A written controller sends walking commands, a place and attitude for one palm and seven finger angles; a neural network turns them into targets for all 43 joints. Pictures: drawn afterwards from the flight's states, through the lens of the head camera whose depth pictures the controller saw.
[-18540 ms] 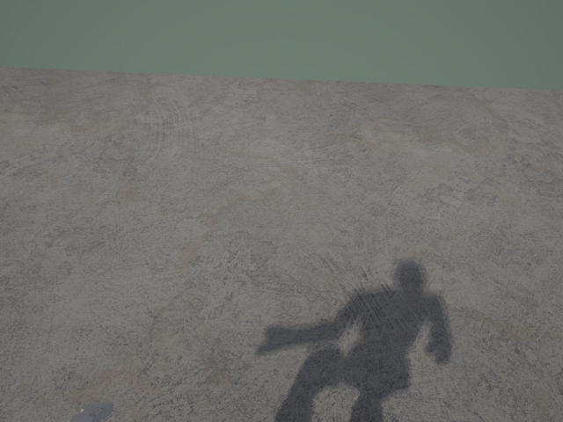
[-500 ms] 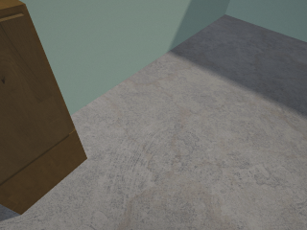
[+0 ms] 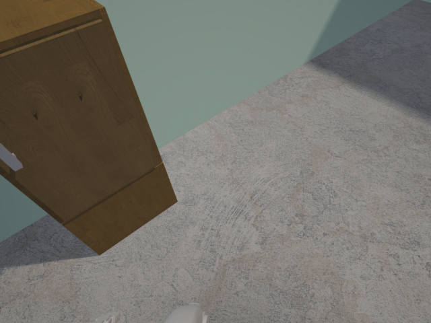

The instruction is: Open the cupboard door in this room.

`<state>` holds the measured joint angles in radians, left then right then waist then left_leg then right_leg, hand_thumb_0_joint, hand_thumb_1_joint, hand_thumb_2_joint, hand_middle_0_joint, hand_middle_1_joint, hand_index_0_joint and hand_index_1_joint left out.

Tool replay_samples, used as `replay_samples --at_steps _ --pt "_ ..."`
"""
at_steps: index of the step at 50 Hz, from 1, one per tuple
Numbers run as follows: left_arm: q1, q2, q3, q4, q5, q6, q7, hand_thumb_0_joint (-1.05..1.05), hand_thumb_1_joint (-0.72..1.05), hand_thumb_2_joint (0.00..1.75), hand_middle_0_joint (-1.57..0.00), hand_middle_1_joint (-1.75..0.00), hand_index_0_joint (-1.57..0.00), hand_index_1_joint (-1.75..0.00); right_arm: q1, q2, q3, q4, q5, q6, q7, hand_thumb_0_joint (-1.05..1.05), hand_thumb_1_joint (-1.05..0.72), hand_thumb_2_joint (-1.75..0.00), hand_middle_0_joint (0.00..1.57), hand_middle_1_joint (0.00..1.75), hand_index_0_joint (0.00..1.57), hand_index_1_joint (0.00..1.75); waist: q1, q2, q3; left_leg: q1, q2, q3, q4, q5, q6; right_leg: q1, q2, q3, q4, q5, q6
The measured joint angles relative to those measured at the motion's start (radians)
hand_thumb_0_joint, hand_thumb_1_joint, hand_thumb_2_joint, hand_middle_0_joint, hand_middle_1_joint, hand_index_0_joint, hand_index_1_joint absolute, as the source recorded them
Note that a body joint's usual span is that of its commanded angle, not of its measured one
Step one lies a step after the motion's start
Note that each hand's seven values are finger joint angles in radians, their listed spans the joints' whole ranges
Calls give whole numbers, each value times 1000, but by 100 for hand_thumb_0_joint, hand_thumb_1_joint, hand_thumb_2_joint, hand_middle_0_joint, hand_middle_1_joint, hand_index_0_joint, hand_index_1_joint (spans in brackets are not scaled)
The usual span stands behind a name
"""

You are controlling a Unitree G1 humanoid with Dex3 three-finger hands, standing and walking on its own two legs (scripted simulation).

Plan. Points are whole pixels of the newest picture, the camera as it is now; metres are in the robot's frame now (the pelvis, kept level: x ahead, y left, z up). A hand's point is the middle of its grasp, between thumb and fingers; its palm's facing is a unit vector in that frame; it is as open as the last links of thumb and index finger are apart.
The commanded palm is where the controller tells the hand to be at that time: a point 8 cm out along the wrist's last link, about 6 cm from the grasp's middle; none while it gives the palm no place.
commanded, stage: turn to face it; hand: left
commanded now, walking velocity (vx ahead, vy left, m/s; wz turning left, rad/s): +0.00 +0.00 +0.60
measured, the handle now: out of the picture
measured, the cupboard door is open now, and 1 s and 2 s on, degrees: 0 0 0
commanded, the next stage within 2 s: take the last steps up to it in 0.98 s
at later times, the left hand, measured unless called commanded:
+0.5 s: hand out of the picture -0.07 +0.27 -0.18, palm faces +0.37 -0.89 -0.28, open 7.4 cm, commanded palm none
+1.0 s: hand out of the picture -0.04 +0.20 -0.14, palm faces +0.53 -0.79 -0.30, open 7.4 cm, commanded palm none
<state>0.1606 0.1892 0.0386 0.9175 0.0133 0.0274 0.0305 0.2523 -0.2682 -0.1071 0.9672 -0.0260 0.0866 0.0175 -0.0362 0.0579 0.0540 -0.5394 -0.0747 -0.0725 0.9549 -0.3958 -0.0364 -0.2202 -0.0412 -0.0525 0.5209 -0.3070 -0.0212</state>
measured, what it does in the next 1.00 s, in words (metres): steps on the spot, turning left: left foot, then right foot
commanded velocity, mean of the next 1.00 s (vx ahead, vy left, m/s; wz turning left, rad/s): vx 0.00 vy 0.00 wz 0.49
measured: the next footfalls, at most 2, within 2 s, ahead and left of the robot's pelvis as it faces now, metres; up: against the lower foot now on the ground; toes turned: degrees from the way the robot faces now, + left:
left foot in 0.36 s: -0.04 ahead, +0.15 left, +0.00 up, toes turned +21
right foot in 0.80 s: +0.09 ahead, -0.07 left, +0.00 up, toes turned +26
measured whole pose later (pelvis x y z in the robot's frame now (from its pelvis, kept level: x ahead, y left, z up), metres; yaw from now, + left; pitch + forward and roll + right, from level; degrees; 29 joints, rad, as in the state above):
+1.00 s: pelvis -0.01 -0.01 +0.00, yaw +34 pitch -1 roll +3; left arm 0.19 0.16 0.01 0.90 0.02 0.00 0.02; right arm 0.20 -0.27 -0.09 0.97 -0.02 0.08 0.02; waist -0.02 0.06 0.08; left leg -0.47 -0.02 -0.05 1.16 -0.39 -0.05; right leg -0.23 -0.08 -0.12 0.52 -0.27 -0.03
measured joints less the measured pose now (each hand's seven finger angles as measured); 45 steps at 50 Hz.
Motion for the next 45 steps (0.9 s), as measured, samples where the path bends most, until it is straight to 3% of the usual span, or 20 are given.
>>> replay_samples --at_steps 3,7,15,18,19,21,25,29,33,38,40,43,45 --pt "19 -8 -6 7 0 -5 -1 1 90 90 -20 -30 -21 -30 -9 -13 -3 -13 1 -7 6 0 -91 -90 20 30 20 30 -7 -5 2 -21 41 43 167 33 -19 24 -25 -34 -27 12 0" --pt "29 -17 -12 1 4 -17 -4 1 90 90 -20 -30 -21 -30 -22 -17 2 -12 4 -2 8 0 -91 -90 20 30 20 30 -1 -16 9 16 92 63 186 33 -43 33 -55 -94 -21 2 1" --pt "60 1 -12 4 16 -16 -13 1 90 90 -20 -30 -21 -30 -115 -4 27 -26 14 -5 10 0 -91 -90 20 30 20 30 49 -60 45 175 124 128 -124 -47 -38 -5 -120 -185 48 -29 27" --pt "78 29 -1 13 11 -6 -15 1 90 90 -20 -30 -21 -30 -141 0 36 -50 15 -26 12 0 -91 -90 20 30 20 30 58 -76 47 263 116 162 -334 63 -21 -32 -147 -222 112 -61 53" --pt "84 43 5 17 7 0 -16 1 90 90 -20 -30 -21 -30 -148 3 37 -57 14 -37 12 0 -91 -90 20 30 20 30 60 -86 45 282 107 163 -380 55 7 -55 -160 -219 162 -77 63" --pt "75 74 17 31 4 23 -13 1 90 90 -20 -30 -21 -30 -162 20 43 -66 15 -53 11 0 -91 -90 20 30 20 30 68 -116 58 265 87 152 -351 41 41 -122 -150 -132 325 -206 86" --pt "54 99 30 47 2 46 -11 1 91 90 -20 -30 -20 -30 -149 36 55 -71 11 -65 -4 0 -91 -90 20 30 20 30 66 -99 52 283 90 103 -396 82 52 -226 -86 -38 563 -202 109" --pt "28 103 30 24 0 34 -19 1 91 90 -20 -30 -20 -30 -128 41 59 -61 10 -60 -7 0 -91 -90 20 30 21 30 62 -83 45 307 76 63 -457 123 54 -265 -67 16 584 -124 123" --pt "-3 95 25 3 -2 29 -16 1 91 90 -20 -30 -20 -30 -103 47 59 -53 8 -55 -4 0 -90 -90 21 30 21 30 49 -75 39 313 55 30 -476 139 50 -251 -54 43 499 -113 129" --pt "-39 68 10 -19 -9 19 -14 1 91 90 -20 -30 -20 -30 -73 43 51 -45 3 -41 -4 0 -90 -90 21 30 21 30 20 -46 36 288 38 -20 -444 133 28 -161 -18 39 265 -112 117" --pt "-38 57 2 -32 -10 2 -15 1 91 90 -20 -30 -20 -30 -57 38 46 -40 7 -36 -4 0 -90 -90 21 30 21 30 16 -36 27 263 28 -39 -402 115 12 -88 -6 27 97 -17 111" --pt "-33 20 -16 -37 2 -23 -13 1 91 90 -20 -30 -20 -30 -53 15 30 -25 14 -23 -7 0 -91 -90 21 30 21 30 8 8 36 180 24 -39 -181 -49 10 -72 -1 -19 93 0 24" --pt "-16 0 -21 -37 3 -27 -10 1 91 90 -20 -30 -20 -30 -49 6 22 -15 13 -13 -6 0 -91 -90 20 30 21 30 10 7 34 121 15 -8 7 -94 9 -56 -20 -35 78 -3 -3"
